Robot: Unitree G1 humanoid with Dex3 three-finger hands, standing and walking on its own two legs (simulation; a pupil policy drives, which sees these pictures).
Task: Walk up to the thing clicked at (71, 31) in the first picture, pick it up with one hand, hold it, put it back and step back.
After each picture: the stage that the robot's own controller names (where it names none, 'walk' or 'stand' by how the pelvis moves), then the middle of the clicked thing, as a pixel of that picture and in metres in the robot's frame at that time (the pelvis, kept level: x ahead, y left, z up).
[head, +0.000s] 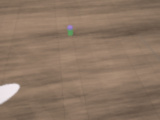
stand; (70, 30) +1.68 +0.14 -0.72
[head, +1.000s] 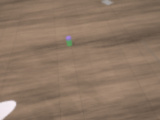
walk; (69, 41) +1.55 +0.26 -0.71
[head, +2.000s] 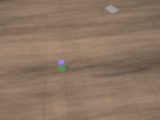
walk; (61, 65) +1.01 +0.27 -0.71
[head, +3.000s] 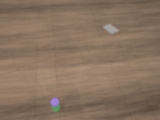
walk; (55, 105) +0.61 +0.21 -0.70
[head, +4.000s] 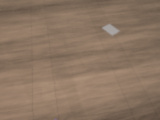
stand; out of the picture +0.40 +0.19 -0.69
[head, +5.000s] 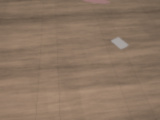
stand; out of the picture +0.35 +0.18 -0.71
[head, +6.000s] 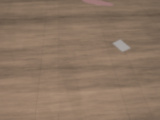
stand; out of the picture +0.36 +0.20 -0.72
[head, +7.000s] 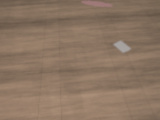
stand; out of the picture +0.34 +0.19 -0.73
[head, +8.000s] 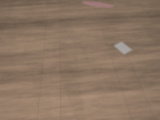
stand; out of the picture +0.33 +0.19 -0.73
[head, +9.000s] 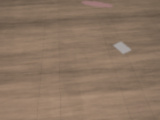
stand; out of the picture +0.32 +0.19 -0.73
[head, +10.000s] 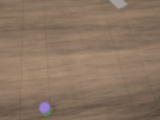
go down; (45, 109) +0.37 +0.19 -0.59
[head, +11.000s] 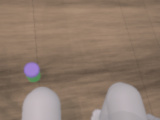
go down; (32, 72) +0.43 +0.20 -0.32
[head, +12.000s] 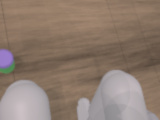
close in; (4, 62) +0.43 +0.22 -0.26
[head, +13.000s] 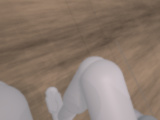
close; out of the picture +0.42 +0.25 -0.23
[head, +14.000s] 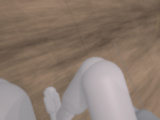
lift; out of the picture +0.41 +0.25 -0.23
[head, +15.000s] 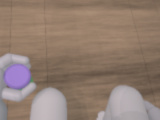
lift; (20, 80) +0.33 +0.21 -0.06
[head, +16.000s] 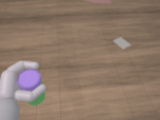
hold; (32, 88) +0.33 +0.18 +0.05
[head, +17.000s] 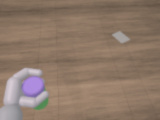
hold; (36, 93) +0.32 +0.17 +0.00
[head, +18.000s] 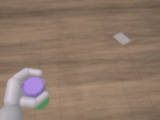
crouch; (36, 93) +0.32 +0.17 +0.01
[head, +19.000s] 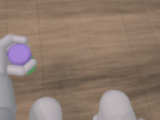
crouch; (23, 60) +0.43 +0.18 -0.08
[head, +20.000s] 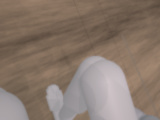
lower; out of the picture +0.44 +0.26 -0.23
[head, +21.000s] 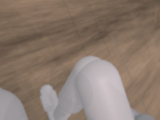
lower; out of the picture +0.44 +0.27 -0.24
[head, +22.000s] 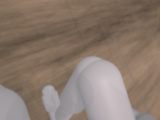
lower; out of the picture +0.44 +0.27 -0.23
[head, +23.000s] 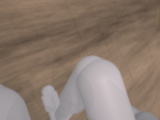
lower; out of the picture +0.43 +0.27 -0.23
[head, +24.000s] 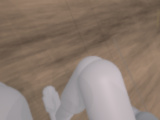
loosen; out of the picture +0.43 +0.26 -0.23
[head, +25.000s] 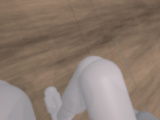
withdraw; out of the picture +0.42 +0.24 -0.23
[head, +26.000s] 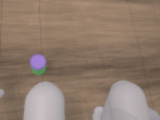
walk; (38, 65) +0.44 +0.19 -0.31
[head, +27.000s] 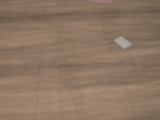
stand; out of the picture +0.35 +0.15 -0.66
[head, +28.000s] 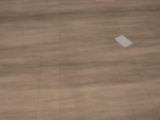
stand; out of the picture +0.37 +0.17 -0.67
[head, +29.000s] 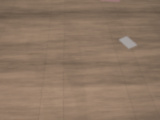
stand; out of the picture +0.36 +0.16 -0.69
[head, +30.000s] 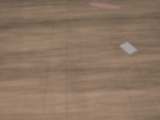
walk; out of the picture +0.37 +0.17 -0.72
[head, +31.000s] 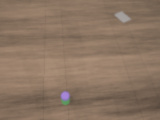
walk; (65, 98) +0.55 +0.11 -0.70
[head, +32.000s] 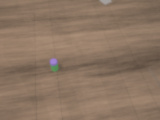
walk; (54, 65) +0.88 +0.25 -0.69
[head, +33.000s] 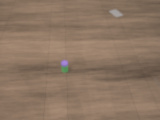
stand; (64, 66) +0.99 +0.17 -0.71
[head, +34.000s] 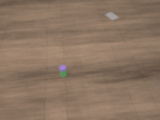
stand; (63, 71) +1.00 +0.19 -0.73
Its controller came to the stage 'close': yes
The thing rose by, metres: 0.72
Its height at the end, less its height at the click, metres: +0.00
